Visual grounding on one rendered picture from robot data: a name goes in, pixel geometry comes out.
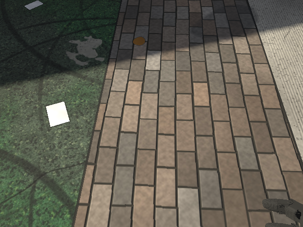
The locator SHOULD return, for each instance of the right robot hand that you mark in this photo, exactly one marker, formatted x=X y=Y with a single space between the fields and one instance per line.
x=291 y=208

